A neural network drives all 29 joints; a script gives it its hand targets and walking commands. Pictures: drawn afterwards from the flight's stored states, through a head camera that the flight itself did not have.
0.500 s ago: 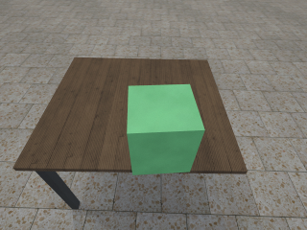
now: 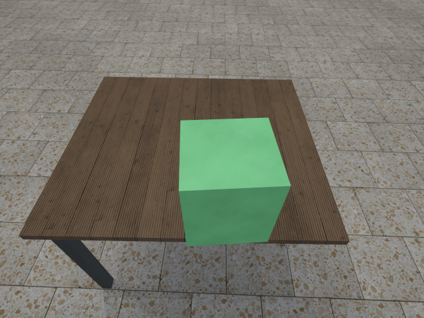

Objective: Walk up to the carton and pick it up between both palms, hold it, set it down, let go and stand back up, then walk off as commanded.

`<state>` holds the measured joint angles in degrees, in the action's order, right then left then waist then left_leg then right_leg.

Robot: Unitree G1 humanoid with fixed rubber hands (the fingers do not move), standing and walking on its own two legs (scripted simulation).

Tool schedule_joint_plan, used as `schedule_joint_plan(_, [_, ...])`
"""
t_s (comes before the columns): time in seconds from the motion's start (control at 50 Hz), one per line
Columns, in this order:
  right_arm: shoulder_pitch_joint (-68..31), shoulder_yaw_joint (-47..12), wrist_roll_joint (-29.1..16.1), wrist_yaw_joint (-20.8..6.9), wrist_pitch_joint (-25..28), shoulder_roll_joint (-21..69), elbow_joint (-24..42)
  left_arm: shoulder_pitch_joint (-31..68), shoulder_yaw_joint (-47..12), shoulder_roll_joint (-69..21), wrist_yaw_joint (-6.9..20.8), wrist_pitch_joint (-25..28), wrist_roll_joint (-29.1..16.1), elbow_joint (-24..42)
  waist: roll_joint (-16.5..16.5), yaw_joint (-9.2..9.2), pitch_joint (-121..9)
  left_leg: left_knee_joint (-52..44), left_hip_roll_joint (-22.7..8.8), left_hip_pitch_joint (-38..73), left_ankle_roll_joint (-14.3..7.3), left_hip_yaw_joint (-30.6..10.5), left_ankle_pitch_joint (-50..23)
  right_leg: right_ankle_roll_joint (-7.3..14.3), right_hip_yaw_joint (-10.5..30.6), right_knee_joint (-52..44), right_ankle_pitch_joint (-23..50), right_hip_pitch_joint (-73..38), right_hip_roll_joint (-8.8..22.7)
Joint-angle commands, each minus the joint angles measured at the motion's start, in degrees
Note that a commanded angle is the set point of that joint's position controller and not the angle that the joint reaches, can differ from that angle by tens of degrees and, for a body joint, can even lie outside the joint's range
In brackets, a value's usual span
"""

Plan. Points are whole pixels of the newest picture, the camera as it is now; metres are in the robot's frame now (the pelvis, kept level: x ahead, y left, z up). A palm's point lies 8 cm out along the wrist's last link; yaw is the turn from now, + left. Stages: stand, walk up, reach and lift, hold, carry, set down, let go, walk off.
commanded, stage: walk up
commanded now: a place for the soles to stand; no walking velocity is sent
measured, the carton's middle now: (226, 184) +0.44 -0.03 -0.05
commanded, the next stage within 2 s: reach and lift in 0.66 s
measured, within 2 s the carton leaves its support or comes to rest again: neither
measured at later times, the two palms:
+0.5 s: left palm out of the picture +0.06 +0.31 -0.11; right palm out of the picture +0.08 -0.30 -0.12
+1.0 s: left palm (89, 294) +0.20 +0.26 -0.11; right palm out of the picture +0.16 -0.28 -0.09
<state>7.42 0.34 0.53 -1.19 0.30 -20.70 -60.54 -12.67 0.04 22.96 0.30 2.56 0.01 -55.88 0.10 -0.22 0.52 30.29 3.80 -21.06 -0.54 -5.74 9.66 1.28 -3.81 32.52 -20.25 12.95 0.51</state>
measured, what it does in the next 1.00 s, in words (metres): stands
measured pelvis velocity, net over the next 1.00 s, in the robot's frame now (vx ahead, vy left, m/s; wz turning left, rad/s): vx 0.00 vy -0.01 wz -0.02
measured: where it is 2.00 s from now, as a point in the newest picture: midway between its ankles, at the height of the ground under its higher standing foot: outside the picture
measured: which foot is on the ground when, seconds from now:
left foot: down 0.00-1.00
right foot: down 0.00-1.00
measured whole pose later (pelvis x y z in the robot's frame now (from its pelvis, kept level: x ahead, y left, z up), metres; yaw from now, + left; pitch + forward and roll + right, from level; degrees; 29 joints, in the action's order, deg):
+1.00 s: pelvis +0.00 -0.01 -0.02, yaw -1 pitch -3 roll -1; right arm -0.4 3.4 2.5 -6.2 6.0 -16.1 -53.9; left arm -2.1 0.0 22.3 -1.3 -25.8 0.0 -24.8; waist 5.9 -0.2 7.4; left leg 42.9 1.9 -22.7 0.7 -5.7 17.5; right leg 1.9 -3.8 41.3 -25.6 12.9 -1.7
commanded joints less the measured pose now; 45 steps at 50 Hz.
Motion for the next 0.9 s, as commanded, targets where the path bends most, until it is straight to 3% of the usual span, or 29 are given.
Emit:
schedule_joint_plan(0.0, [-1.8,2.2,-0.3,0.6,1.2,-11.1,3.1,3.7,3.4,11.6,-1.5,0.9,1.0,1.2,1.7,0.28,-5.3,-2.6,-5.8,6.6,-3.4,-4.5,-5.7,2.1,7.2,-13.7,3.9,-4.7,9.4])
schedule_joint_plan(0.32, [-1.8,2.0,-0.4,0.7,1.7,-11.2,2.2,3.6,3.6,10.9,-1.2,0.4,1.2,0.6,1.3,0.16,-4.9,-6.0,-6.9,5.3,-3.3,-7.8,0.9,2.2,7.0,-14.0,-2.0,-4.5,8.1])
schedule_joint_plan(0.5, [-1.5,2.0,-0.5,0.9,1.7,-10.9,1.8,3.8,3.5,11.0,-1.3,0.4,0.9,0.7,2.1,0.18,-6.4,-3.4,-6.1,7.9,-3.3,-5.1,-7.7,1.8,6.5,-12.8,6.5,-5.7,8.7])
schedule_joint_plan(0.64, [-1.1,2.0,-0.5,0.9,1.5,-10.8,1.7,4.5,3.5,11.1,-1.3,0.3,1.1,1.0,2.6,0.34,-5.4,-3.5,-6.0,7.4,-3.4,-4.7,-4.9,2.1,6.8,-13.5,3.8,-4.6,9.1])
schedule_joint_plan(0.66, [-21.2,8.0,8.3,-0.8,9.8,0.7,6.6,24.6,4.8,12.4,-2.4,-11.3,-0.4,21.1,6.7,-0.2,0.8,3.7,-3.8,5.7,3.9,11.7,16.5,1.2,0.3,-4.0,-13.6,18.7,1.6])
schedule_joint_plan(0.68, [-20.5,8.7,6.8,-2.1,10.0,-3.9,6.3,25.5,3.0,10.6,-3.1,-18.1,-0.7,26.3,9.8,1.64,3.9,10.3,-3.8,16.8,3.2,8.6,17.6,4.5,2.8,-4.6,-19.5,29.0,3.1])
schedule_joint_plan(0.7, [-16.6,9.1,6.1,-2.5,9.3,-5.7,7.6,24.2,3.3,10.5,-2.9,-21.3,-0.6,28.0,13.1,2.93,4.6,15.0,-3.3,23.5,2.9,7.5,17.1,5.6,4.2,-5.2,-23.3,35.7,4.8])
schedule_joint_plan(0.72, [-14.9,9.6,5.8,-2.4,8.9,-6.6,9.0,23.9,3.2,10.1,-2.4,-23.3,-0.6,30.7,14.4,3.37,4.3,17.6,-2.9,27.5,3.0,6.7,15.5,5.8,4.7,-5.3,-24.1,38.7,5.9])
schedule_joint_plan(0.74, [-13.7,10.9,5.8,-2.3,8.8,-7.7,9.6,23.6,2.8,10.0,-2.3,-25.2,-0.7,33.6,12.7,4.27,3.4,16.8,-3.4,27.6,3.0,6.3,14.1,5.0,3.0,-4.1,-19.8,37.2,4.9])
schedule_joint_plan(0.76, [-12.8,11.8,5.8,-2.5,8.7,-8.0,10.0,23.1,2.7,9.8,-2.3,-26.4,-0.1,34.3,9.8,3.84,2.7,13.8,-4.3,23.4,2.6,6.8,12.9,3.8,1.0,-2.7,-13.4,30.3,3.5])
schedule_joint_plan(0.8, [-11.4,13.1,5.1,-3.4,7.5,-8.7,8.9,19.6,2.4,7.5,-2.6,-28.7,1.7,36.2,0.3,2.05,0.5,5.1,-7.9,11.6,2.8,7.3,11.1,2.0,-3.1,1.6,-0.6,13.6,0.0])
schedule_joint_plan(0.86, [-7.9,12.3,2.5,-4.8,7.0,-10.1,9.3,14.3,3.5,5.7,-3.2,-29.1,3.9,38.4,-3.0,1.1,-3.9,4.3,-7.6,17.6,4.0,6.2,3.2,1.4,-2.5,-0.5,3.4,11.5,-0.3])
schedule_joint_plan(0.88, [-6.7,11.8,1.6,-5.1,7.0,-10.5,9.7,12.1,4.0,5.1,-3.4,-29.0,4.1,39.4,-4.6,0.81,-4.9,4.5,-7.4,21.4,4.7,5.4,-2.4,0.9,-2.6,-1.4,5.7,12.2,-0.5])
